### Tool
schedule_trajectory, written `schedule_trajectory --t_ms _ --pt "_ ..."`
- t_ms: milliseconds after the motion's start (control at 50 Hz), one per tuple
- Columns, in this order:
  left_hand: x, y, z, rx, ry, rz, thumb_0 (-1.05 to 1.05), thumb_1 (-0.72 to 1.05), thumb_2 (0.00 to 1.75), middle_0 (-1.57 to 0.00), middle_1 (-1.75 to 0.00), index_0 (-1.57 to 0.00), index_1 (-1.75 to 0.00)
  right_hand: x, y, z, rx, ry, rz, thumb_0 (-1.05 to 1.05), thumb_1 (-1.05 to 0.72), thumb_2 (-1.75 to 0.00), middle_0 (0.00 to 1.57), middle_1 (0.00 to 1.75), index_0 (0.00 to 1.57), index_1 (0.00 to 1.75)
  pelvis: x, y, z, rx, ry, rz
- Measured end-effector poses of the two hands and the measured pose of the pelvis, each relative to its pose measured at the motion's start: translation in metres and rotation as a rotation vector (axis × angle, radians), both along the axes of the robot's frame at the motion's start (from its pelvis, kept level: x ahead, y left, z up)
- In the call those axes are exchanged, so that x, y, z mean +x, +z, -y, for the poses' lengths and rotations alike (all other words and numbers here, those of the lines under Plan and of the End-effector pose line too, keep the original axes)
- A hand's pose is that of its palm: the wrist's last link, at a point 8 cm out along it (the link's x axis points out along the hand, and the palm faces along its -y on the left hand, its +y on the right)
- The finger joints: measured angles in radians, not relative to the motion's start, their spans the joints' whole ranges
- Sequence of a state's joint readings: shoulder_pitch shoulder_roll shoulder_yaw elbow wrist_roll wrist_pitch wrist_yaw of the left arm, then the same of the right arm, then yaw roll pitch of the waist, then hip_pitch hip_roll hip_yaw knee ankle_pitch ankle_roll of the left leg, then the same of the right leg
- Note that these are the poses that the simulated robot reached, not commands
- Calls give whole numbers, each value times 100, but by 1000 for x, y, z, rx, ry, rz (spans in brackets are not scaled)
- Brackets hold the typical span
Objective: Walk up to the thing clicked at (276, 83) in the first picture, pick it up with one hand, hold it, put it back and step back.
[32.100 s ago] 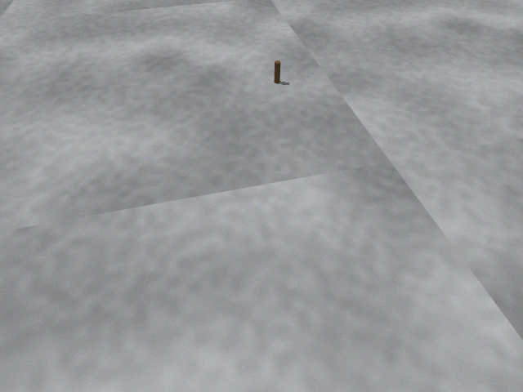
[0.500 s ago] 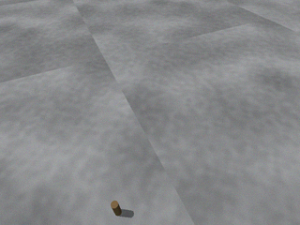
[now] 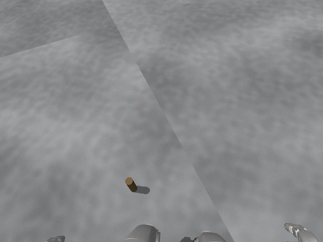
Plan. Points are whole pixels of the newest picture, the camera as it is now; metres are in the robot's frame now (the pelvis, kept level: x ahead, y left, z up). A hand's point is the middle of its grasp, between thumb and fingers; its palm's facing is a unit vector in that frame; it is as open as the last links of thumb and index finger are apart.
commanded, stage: step back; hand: left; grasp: from the side
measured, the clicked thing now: (131, 185) +0.45 +0.23 -0.69
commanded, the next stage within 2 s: none
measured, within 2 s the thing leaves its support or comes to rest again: neither
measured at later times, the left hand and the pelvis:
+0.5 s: hand out of the picture -0.01 +0.30 -0.16, palm faces -0.04 -0.92 -0.38, open 7.4 cm; pelvis -0.11 +0.03 +0.00, yaw -2 degrees
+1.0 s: hand out of the picture -0.11 +0.31 -0.15, palm faces +0.00 -0.93 -0.37, open 7.4 cm; pelvis -0.25 +0.05 +0.00, yaw +0 degrees
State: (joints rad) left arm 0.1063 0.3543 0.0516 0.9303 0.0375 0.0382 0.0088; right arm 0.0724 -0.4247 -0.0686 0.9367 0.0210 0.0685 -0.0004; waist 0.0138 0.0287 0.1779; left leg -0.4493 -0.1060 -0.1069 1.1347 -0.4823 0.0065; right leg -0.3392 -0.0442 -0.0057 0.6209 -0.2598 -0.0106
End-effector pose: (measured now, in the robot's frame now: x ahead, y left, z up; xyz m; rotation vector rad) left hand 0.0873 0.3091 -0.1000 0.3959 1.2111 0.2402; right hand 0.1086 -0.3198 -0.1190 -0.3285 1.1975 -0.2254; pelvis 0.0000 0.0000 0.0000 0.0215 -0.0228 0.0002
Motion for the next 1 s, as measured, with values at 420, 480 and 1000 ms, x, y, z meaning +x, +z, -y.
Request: schedule_trajectory --t_ms 420,480,1000 --pt "-79 -18 -35 -60 9 39 0 91 90 -21 -30 -20 -30 -102 25 -47 -64 39 8 1 -90 -90 21 30 21 30 -88 2 -34 -41 -4 6" --pt "-95 -17 -33 -46 -12 25 0 91 90 -21 -30 -20 -30 -110 20 -44 -54 36 48 1 -90 -90 21 30 21 30 -104 -1 -32 -37 -27 10" --pt "-207 -14 -48 -61 -29 131 0 90 90 -21 -30 -20 -30 -288 21 -59 -66 26 -35 1 -90 -90 20 30 21 30 -247 -3 -51 -32 1 27"
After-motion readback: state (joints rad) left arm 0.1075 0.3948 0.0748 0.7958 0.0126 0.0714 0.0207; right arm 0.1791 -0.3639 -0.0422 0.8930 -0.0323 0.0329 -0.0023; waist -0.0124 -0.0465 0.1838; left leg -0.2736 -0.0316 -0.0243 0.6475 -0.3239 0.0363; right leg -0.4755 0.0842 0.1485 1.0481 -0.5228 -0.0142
